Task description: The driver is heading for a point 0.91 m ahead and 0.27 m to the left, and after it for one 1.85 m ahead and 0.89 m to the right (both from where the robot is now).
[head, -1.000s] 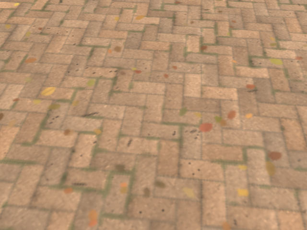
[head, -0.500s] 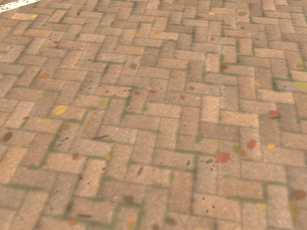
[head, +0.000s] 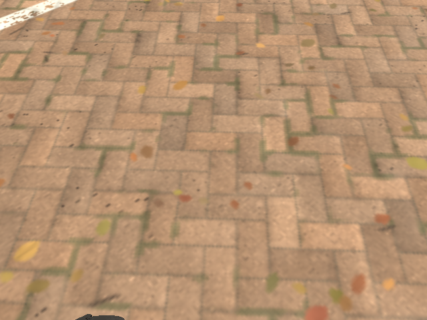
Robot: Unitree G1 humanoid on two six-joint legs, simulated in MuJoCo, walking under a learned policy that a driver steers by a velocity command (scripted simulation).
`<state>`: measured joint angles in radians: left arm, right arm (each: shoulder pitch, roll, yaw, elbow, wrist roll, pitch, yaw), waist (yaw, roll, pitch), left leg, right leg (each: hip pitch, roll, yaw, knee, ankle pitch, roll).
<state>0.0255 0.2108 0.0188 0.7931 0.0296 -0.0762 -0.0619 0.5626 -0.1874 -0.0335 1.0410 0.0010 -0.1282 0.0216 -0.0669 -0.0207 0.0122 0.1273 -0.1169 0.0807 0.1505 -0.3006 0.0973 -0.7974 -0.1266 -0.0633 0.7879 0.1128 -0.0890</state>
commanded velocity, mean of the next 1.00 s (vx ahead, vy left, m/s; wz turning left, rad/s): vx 0.46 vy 0.00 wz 0.61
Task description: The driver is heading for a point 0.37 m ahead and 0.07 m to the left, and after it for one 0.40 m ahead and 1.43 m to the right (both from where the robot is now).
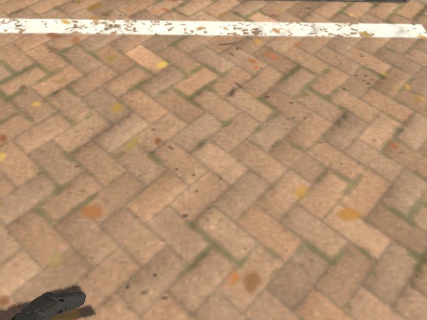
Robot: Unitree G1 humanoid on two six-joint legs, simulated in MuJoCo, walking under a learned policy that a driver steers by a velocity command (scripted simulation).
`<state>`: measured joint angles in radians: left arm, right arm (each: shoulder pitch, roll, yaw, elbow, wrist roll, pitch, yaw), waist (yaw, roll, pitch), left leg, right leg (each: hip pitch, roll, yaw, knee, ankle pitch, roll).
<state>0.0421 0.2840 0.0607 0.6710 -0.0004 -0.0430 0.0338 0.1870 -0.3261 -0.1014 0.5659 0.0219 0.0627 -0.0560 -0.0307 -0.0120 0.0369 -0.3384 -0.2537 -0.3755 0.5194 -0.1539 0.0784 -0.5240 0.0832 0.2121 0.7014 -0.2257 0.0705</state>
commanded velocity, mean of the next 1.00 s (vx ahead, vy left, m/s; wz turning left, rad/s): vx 0.09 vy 0.00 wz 0.70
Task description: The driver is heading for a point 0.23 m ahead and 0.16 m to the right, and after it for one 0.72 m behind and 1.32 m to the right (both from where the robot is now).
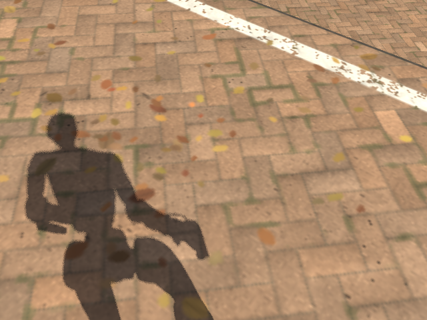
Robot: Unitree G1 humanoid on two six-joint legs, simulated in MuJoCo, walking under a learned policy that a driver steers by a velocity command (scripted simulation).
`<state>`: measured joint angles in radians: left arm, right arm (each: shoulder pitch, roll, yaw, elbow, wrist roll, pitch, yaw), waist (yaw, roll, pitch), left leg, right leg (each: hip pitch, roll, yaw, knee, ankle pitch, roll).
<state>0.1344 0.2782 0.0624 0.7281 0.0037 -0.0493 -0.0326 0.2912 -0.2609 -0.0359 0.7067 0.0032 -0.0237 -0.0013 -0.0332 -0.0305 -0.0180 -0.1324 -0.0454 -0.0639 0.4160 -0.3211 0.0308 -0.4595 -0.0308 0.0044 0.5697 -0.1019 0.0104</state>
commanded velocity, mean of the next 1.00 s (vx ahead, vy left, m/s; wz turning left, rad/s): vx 0.03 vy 0.00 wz -0.73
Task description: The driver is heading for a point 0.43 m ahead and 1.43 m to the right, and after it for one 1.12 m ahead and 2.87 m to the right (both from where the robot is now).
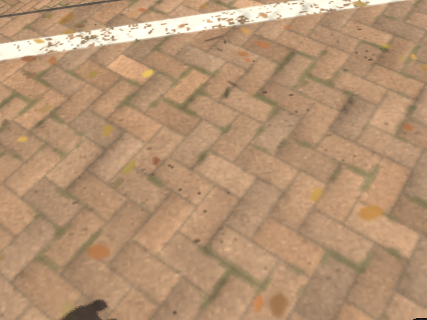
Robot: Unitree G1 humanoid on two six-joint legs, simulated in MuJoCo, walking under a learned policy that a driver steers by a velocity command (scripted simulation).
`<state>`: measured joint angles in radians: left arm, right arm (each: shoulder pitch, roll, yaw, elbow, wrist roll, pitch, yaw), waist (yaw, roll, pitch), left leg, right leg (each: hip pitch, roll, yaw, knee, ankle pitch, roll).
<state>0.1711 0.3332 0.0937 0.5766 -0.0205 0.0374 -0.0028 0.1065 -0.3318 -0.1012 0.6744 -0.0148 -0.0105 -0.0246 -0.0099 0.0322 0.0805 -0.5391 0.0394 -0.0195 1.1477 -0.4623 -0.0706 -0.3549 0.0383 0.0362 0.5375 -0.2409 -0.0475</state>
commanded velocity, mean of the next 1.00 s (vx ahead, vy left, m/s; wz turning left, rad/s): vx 0.47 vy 0.00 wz -0.75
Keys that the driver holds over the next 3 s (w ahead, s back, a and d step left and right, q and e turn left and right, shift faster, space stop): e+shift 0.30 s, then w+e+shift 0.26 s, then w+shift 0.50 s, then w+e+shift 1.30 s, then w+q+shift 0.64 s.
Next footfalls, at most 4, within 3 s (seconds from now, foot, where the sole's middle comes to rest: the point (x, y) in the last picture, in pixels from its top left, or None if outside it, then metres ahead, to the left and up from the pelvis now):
0.30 left None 0.15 0.11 -0.77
0.80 right None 0.15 -0.29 -0.77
1.26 left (397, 246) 0.60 -0.51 -0.77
1.72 right None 0.68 -0.98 -0.77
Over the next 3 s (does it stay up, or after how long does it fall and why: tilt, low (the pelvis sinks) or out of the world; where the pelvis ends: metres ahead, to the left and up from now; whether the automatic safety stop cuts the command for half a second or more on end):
stays up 0.60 -1.97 -0.03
